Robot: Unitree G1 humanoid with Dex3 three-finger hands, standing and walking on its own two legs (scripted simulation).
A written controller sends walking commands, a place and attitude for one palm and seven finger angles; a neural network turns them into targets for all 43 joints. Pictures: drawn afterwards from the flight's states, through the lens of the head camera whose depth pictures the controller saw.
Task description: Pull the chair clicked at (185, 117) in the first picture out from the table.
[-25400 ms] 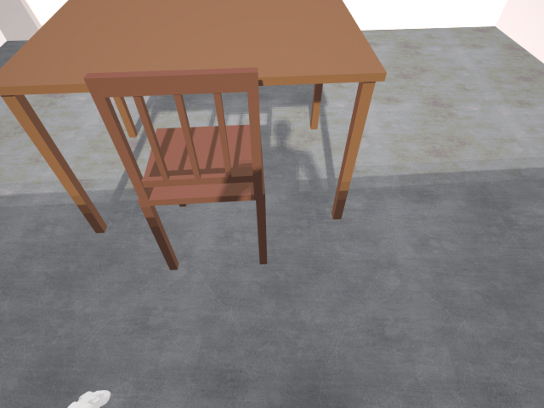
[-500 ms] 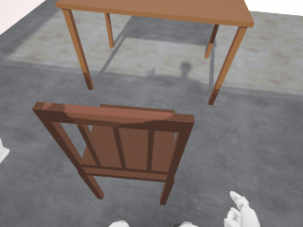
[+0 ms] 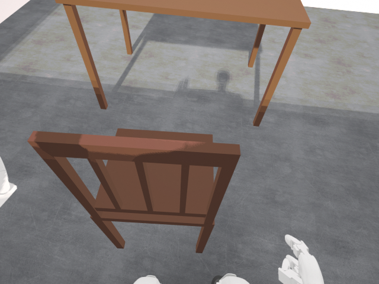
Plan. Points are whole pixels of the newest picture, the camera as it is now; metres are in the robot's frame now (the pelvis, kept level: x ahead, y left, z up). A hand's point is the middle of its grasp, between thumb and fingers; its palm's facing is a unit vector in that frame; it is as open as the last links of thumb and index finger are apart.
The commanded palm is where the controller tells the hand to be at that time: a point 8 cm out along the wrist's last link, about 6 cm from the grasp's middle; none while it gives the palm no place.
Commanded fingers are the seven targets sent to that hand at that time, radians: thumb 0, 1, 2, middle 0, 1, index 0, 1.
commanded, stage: step back with the hand held close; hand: left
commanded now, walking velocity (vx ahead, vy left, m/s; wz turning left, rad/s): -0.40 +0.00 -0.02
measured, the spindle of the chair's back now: (146, 187) +0.35 +0.13 -0.08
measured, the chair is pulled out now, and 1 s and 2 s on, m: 0.67 0.67 0.67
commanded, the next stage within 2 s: stop stepping back and stand still in 0.52 s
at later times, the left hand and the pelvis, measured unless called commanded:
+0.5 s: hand out of the picture +0.15 +0.24 +0.19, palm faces +0.33 -0.75 -0.57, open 7.4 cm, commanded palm +0.08 +0.29 +0.20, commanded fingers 0.00 0.90 0.90 -0.20 -0.30 -0.20 -0.30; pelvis -0.06 -0.01 +0.01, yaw -1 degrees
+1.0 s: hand out of the picture +0.03 +0.23 +0.18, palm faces +0.42 -0.79 -0.45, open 7.4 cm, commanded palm -0.03 +0.27 +0.20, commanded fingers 0.00 0.90 0.90 -0.20 -0.30 -0.20 -0.30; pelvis -0.17 -0.03 +0.02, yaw -1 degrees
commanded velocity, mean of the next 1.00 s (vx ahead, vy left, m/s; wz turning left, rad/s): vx -0.15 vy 0.03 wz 0.00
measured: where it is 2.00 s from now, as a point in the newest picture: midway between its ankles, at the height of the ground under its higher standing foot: outside the picture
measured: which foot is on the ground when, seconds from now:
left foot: down 0.00-0.30, up 0.32-0.44, down 0.46-0.72, up 0.74-0.90, down 0.92-1.00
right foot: down 0.00-0.02, up 0.04-0.18, down 0.20-0.48, up 0.50-0.66, down 0.68-1.00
